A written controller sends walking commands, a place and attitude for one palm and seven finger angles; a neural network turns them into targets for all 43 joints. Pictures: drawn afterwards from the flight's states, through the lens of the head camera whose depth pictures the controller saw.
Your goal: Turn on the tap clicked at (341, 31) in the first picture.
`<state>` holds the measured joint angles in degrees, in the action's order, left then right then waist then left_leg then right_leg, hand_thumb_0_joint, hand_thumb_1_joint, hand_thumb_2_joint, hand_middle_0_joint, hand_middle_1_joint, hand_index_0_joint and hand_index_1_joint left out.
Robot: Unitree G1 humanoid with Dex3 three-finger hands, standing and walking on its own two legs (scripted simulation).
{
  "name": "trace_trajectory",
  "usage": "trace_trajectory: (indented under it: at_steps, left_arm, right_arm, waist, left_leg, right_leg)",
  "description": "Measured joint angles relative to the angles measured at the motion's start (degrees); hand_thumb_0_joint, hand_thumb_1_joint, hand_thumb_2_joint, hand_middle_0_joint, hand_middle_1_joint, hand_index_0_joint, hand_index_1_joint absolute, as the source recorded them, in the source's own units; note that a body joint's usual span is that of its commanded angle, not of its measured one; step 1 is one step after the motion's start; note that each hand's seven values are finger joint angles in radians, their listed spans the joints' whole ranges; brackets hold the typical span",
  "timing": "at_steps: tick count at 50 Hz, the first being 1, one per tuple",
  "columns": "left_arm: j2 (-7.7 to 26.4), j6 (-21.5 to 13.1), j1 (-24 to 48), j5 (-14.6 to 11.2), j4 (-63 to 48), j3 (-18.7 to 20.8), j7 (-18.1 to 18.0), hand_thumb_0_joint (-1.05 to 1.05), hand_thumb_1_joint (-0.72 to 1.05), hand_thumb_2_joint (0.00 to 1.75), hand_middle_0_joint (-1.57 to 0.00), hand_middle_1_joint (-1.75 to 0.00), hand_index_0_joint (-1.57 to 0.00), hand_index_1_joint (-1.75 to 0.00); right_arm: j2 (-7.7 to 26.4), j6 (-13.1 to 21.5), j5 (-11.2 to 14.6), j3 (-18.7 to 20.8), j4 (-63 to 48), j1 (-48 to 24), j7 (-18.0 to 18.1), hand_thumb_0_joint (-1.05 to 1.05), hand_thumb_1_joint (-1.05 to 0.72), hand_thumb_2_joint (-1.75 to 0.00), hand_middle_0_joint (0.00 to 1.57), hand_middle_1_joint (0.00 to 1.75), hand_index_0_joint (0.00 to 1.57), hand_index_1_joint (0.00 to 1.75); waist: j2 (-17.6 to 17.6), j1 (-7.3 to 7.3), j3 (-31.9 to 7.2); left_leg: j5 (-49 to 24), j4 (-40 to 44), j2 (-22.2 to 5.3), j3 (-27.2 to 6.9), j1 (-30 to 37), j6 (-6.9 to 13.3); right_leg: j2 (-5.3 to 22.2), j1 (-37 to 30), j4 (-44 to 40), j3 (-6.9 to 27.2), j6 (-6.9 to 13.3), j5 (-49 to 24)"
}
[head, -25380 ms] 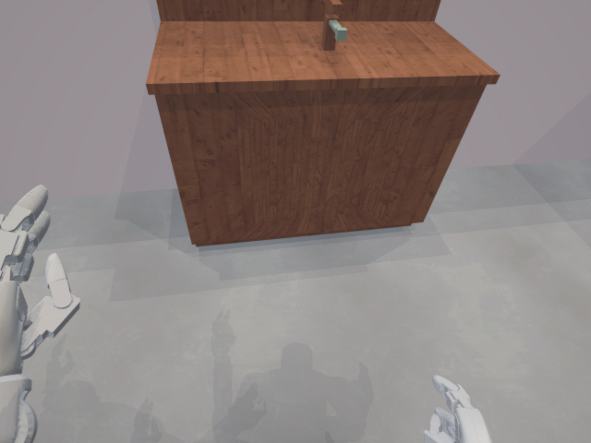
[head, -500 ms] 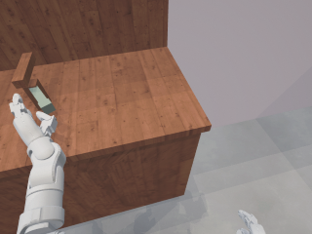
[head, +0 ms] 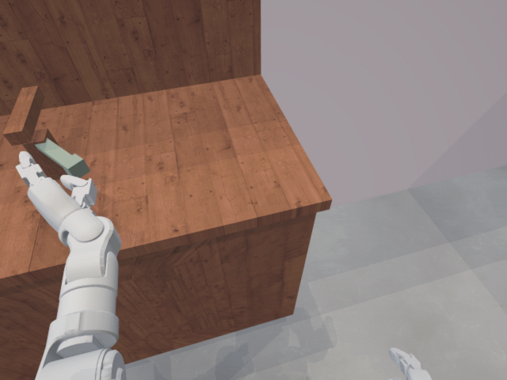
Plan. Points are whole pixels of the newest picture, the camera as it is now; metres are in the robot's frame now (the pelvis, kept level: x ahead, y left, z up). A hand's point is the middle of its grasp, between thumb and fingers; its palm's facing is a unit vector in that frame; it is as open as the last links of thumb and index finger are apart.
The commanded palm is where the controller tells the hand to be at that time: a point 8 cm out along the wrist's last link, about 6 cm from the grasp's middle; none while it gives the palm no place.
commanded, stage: push the lever round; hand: left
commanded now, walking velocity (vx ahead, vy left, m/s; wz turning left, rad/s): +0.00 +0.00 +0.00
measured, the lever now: (75, 167) +0.41 +0.32 +0.12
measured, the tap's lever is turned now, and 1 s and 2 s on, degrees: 38 64 64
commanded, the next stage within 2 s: lift the hand up off the lever in 1.00 s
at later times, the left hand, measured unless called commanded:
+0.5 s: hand (105, 170) +0.42 +0.28 +0.11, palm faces +0.84 -0.53 -0.08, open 7.7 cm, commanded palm +0.36 +0.29 +0.11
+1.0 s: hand (108, 163) +0.43 +0.28 +0.11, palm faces +0.84 -0.53 -0.08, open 7.8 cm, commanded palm +0.38 +0.30 +0.11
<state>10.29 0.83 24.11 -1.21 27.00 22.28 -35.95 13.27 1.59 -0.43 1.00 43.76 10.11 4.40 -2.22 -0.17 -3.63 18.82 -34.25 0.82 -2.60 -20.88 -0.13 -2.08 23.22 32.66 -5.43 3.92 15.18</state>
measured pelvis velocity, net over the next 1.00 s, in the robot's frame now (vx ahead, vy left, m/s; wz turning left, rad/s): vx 0.01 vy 0.01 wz -0.01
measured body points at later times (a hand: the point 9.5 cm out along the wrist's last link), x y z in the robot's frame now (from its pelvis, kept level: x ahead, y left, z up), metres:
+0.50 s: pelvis +0.01 +0.00 +0.00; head +0.04 -0.01 +0.45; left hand +0.37 +0.30 +0.12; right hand +0.13 -0.24 -0.13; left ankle -0.02 +0.12 -0.73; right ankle +0.02 -0.07 -0.73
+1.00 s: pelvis +0.01 +0.01 +0.00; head +0.05 +0.00 +0.45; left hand +0.39 +0.30 +0.11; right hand +0.11 -0.25 -0.13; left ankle -0.02 +0.12 -0.73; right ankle +0.02 -0.07 -0.73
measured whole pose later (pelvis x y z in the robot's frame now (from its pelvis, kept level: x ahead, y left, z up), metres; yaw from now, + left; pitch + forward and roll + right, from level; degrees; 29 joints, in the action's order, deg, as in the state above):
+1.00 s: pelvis +0.01 +0.01 +0.00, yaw +0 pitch +8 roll +0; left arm 10.4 0.0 35.7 2.7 39.9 26.2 -42.6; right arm 12.5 -0.3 -2.7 2.2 44.7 13.2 0.9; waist -1.5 -2.1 -5.1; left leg 20.1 -35.3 0.9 -2.1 -23.3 0.3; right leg -2.0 25.7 33.6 -4.9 3.4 16.3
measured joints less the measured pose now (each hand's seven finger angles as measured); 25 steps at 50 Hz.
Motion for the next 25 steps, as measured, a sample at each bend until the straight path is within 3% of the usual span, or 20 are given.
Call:
trace_trajectory:
  at_steps: [25]
  left_arm:
    - [-1.60, -0.07, 8.02, 3.12, 7.77, 1.58, -6.78, 0.01, 0.91, 0.92, -0.15, -0.15, -0.15, -0.15]
  right_arm:
    - [-0.90, -0.31, -1.85, 0.84, 1.06, 1.25, -2.51, 0.01, -0.91, -0.90, 0.20, 0.30, 0.20, 0.30]
  waist:
    - [0.46, -0.84, -0.97]
  left_leg:
    - [0.70, -0.48, 0.21, 0.25, -1.56, 0.25]
  right_leg:
    - [0.20, 1.65, 0.57, 0.25, -0.31, 0.68]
